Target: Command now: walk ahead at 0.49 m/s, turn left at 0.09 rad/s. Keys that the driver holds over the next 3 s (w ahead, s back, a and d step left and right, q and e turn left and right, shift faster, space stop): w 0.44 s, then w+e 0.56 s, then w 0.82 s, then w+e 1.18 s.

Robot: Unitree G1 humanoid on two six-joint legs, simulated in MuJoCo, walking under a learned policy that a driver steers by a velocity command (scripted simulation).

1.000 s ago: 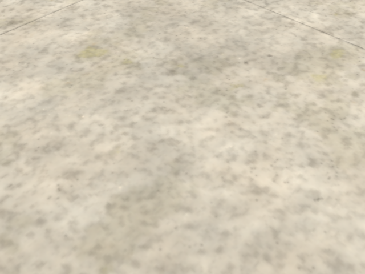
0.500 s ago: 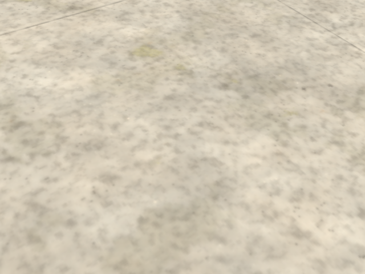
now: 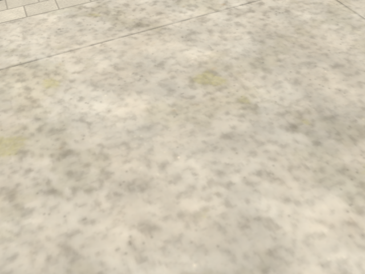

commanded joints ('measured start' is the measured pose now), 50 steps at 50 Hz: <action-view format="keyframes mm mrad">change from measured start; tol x32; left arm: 1 28 85 9 -30 -7 -21 -2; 50 -102 121 40 -45 -14 40 15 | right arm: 1 -33 -24 5 -60 0 1 8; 50 72 -65 -8 19 1 -26 -30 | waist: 1 -22 -83 36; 17 -131 157 -361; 50 -44 -18 -26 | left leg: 1 -104 53 24 -100 105 -23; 14 313 -89 127 -616 107 65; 17 903 402 -661 -759 8 280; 23 414 182 -166 -910 232 150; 41 709 210 215 -579 1048 58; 43 451 179 240 -118 752 24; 44 14 -11 239 286 -80 -31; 45 -138 -75 22 408 -257 -33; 50 -11 70 -7 97 -70 -69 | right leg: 1 10 -273 227 -211 220 -129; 14 215 -272 107 178 791 -50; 17 -425 -28 56 950 -337 15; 18 -499 -97 110 974 -257 6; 33 -488 -157 35 439 231 42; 42 -105 7 -95 201 -28 -111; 45 493 -444 815 -21 -27 -364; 50 27 -261 372 -102 297 -208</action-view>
